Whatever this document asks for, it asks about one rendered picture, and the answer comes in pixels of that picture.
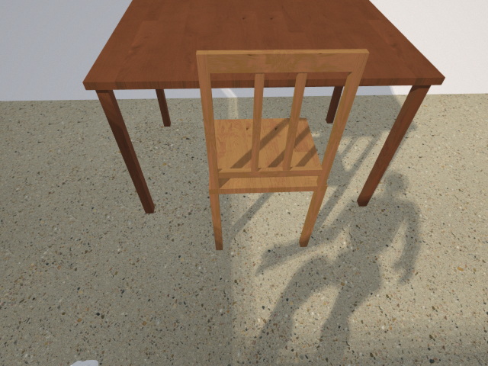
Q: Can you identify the table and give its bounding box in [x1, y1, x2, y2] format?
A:
[82, 0, 445, 214]

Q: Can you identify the chair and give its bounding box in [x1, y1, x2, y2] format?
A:
[196, 49, 369, 250]

